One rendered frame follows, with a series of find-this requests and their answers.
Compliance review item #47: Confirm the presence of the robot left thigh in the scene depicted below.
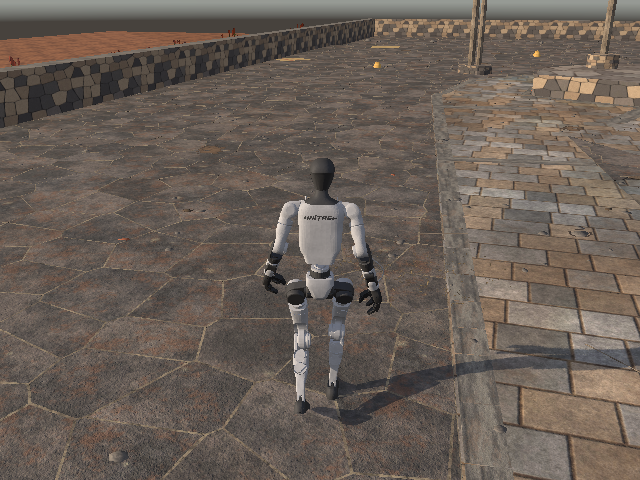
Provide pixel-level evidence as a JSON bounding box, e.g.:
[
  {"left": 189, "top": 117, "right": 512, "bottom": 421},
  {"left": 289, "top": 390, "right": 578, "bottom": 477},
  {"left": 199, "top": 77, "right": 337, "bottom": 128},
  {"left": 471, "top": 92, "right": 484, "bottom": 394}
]
[{"left": 286, "top": 279, "right": 311, "bottom": 350}]

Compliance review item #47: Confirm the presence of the robot left hand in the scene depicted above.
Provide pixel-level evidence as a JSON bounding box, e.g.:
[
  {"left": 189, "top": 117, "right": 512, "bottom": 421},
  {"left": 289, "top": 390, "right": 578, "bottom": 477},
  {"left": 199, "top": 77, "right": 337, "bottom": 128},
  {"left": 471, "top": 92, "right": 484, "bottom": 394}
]
[{"left": 262, "top": 273, "right": 286, "bottom": 294}]

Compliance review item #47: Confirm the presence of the robot right hand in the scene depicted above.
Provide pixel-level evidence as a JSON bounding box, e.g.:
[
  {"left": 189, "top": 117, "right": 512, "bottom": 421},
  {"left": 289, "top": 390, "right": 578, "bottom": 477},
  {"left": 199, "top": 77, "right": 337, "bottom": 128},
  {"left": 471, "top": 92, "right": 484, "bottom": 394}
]
[{"left": 359, "top": 288, "right": 382, "bottom": 315}]

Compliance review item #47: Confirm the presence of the robot right upper arm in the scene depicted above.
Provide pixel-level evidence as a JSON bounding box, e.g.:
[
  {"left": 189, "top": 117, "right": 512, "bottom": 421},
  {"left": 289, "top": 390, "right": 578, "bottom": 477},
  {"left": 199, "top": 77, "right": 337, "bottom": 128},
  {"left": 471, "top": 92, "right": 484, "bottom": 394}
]
[{"left": 342, "top": 202, "right": 369, "bottom": 259}]

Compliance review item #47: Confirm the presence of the robot left forearm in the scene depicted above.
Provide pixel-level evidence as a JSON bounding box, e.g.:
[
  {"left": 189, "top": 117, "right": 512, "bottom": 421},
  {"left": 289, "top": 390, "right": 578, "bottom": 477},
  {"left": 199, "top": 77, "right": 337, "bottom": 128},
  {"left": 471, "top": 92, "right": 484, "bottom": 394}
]
[{"left": 264, "top": 239, "right": 283, "bottom": 277}]

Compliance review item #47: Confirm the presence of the robot left upper arm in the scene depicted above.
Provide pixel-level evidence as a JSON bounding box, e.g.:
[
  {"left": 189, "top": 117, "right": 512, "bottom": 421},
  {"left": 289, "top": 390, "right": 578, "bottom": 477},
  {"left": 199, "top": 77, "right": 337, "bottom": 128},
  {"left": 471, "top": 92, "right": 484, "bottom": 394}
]
[{"left": 272, "top": 200, "right": 301, "bottom": 255}]

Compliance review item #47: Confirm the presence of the robot left shin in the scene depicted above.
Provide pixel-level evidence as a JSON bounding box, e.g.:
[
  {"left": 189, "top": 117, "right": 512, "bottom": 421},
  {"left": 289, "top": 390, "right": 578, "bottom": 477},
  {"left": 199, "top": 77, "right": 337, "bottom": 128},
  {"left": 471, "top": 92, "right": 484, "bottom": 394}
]
[{"left": 293, "top": 333, "right": 309, "bottom": 402}]

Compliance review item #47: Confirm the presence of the robot right forearm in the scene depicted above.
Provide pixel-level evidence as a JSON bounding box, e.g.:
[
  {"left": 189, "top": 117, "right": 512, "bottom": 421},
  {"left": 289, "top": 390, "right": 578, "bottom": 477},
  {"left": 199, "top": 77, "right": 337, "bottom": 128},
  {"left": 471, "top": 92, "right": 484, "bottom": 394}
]
[{"left": 358, "top": 243, "right": 379, "bottom": 291}]

